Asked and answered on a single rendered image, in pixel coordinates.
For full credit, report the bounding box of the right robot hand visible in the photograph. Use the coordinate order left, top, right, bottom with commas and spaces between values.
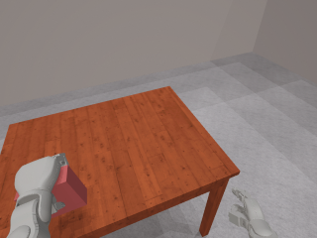
228, 186, 265, 231

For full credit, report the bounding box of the robot left forearm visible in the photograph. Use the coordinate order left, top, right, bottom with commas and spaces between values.
7, 189, 53, 238

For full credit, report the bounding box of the robot right forearm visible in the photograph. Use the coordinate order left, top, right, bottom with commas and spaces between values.
248, 218, 278, 238

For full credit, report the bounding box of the sponge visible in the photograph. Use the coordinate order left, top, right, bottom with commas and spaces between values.
14, 165, 87, 218

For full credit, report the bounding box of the left robot hand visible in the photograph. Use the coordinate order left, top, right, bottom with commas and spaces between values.
14, 153, 69, 214

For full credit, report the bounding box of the table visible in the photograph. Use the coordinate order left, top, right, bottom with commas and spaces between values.
0, 86, 240, 238

